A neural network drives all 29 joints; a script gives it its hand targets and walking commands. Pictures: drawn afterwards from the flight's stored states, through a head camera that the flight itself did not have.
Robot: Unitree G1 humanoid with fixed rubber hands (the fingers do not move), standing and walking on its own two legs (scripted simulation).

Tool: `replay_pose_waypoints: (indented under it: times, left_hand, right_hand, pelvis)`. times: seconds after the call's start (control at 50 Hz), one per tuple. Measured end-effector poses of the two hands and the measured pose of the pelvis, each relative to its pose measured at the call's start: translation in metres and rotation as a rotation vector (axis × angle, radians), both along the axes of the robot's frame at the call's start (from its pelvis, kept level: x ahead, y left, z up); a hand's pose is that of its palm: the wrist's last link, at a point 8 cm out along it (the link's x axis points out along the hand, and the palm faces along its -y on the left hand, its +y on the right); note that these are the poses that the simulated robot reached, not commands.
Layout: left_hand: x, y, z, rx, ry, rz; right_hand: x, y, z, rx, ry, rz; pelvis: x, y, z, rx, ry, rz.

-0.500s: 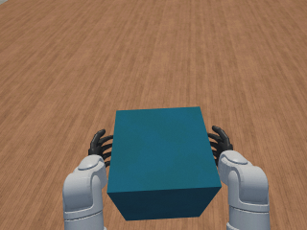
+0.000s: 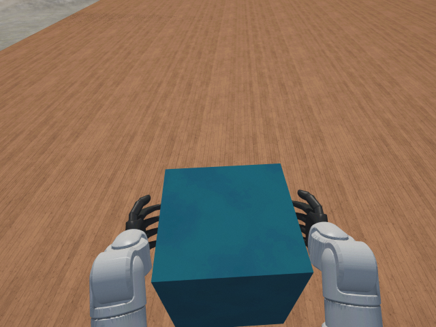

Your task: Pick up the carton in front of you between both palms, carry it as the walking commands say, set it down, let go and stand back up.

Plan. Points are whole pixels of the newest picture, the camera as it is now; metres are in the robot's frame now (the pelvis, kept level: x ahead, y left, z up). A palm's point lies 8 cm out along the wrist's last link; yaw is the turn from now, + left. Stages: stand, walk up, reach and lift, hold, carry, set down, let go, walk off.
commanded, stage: carry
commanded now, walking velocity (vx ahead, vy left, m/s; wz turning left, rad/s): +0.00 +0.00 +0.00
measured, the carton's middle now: (227, 249) +0.28 +0.00 +0.03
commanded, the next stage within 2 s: hold in 1.76 s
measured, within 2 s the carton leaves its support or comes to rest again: neither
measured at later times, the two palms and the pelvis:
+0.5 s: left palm (138, 216) +0.32 +0.16 +0.09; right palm (296, 203) +0.33 -0.14 +0.09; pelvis +0.06 +0.00 +0.00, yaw +2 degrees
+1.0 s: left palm (133, 247) +0.27 +0.17 +0.06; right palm (297, 234) +0.28 -0.13 +0.06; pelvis +0.02 +0.00 +0.00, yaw +2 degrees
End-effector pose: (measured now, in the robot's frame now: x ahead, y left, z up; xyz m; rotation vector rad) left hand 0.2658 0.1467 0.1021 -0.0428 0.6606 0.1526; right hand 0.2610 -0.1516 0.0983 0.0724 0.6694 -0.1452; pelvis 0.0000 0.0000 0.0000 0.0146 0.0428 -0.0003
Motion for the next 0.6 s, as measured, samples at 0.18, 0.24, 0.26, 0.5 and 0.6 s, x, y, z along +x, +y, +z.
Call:
replay_pose_waypoints:
  times: [0.18,0.24,0.26,0.5,0.6]
  left_hand:
    - [0.048,-0.001,-0.008,0.012,0.046,0.033]
    - [0.055,0.002,-0.011,0.002,0.044,0.048]
    - [0.056,0.003,-0.012,-0.001,0.044,0.051]
    - [0.056,0.011,-0.013,-0.007,0.030,0.045]
    - [0.046,0.013,-0.017,-0.003,0.040,0.039]
  right_hand:
    - [0.058,-0.001,-0.010,0.008,0.046,0.036]
    - [0.070,0.002,-0.010,-0.003,0.045,0.050]
    - [0.073,0.003,-0.010,-0.006,0.044,0.054]
    - [0.071,0.011,-0.010,-0.019,0.030,0.053]
    - [0.059,0.013,-0.014,-0.019,0.040,0.050]
  pelvis:
    - [0.053,-0.011,-0.001,-0.026,0.027,0.031]
    - [0.061,-0.012,-0.001,-0.023,0.034,0.035]
    - [0.063,-0.012,-0.001,-0.023,0.036,0.036]
    - [0.065,-0.004,-0.004,-0.025,0.031,0.039]
    - [0.057,0.000,-0.006,-0.024,0.016,0.039]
